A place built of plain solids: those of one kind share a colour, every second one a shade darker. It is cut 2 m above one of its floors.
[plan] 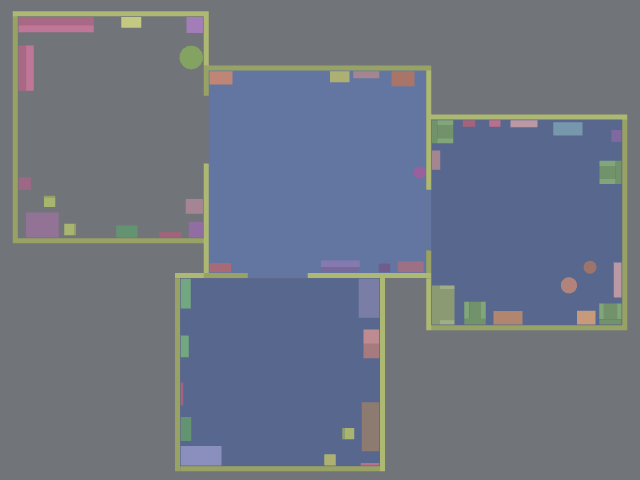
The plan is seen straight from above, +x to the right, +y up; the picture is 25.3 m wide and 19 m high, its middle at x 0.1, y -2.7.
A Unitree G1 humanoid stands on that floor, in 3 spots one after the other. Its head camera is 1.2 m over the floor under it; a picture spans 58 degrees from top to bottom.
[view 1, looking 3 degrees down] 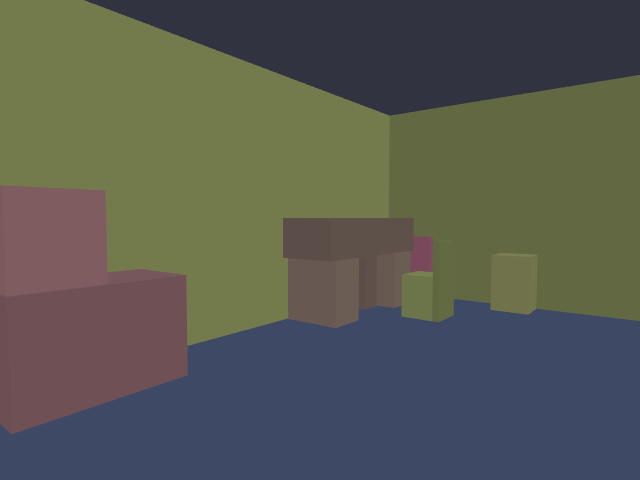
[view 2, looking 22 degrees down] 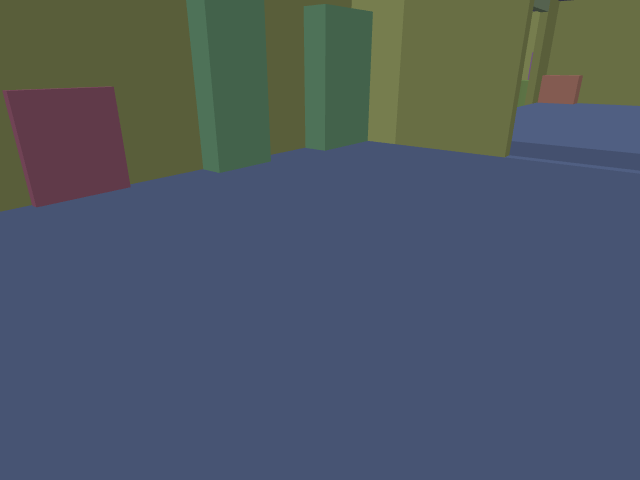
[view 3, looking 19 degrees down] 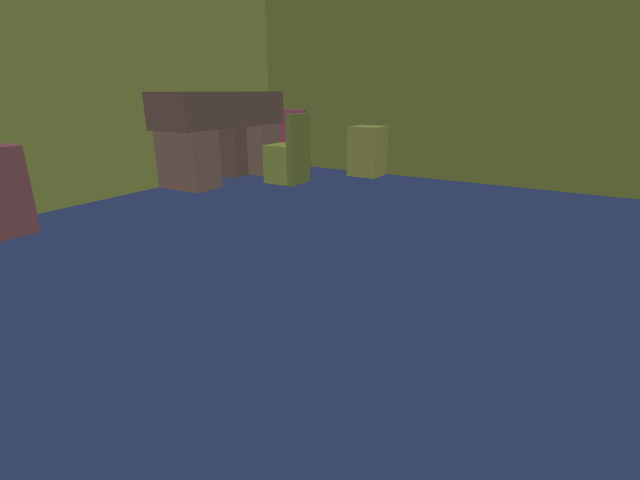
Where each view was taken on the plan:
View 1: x -0.95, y -5.46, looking -52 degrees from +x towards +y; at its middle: desk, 4.65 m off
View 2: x -0.95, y -10.55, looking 129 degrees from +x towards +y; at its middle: floor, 3.20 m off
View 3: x -2.24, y -5.50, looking -59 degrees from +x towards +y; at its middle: floor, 3.69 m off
